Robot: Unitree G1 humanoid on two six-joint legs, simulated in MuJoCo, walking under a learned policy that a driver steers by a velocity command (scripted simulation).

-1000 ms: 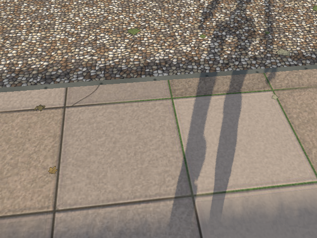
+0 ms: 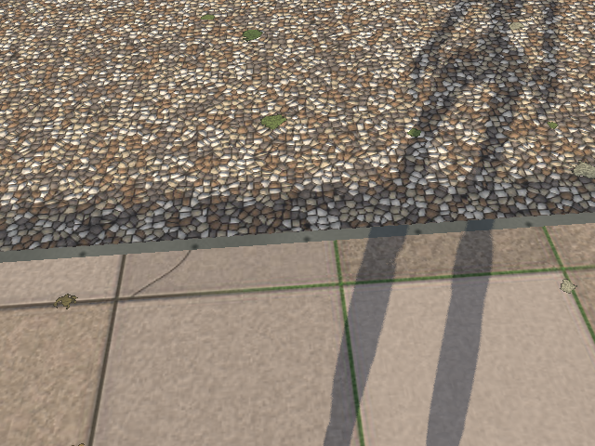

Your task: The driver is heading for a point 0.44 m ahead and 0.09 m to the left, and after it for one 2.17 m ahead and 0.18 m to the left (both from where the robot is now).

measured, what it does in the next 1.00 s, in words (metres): walks ahead: left foot, then right foot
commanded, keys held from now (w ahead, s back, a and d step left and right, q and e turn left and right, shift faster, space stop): w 0.06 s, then no key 0.94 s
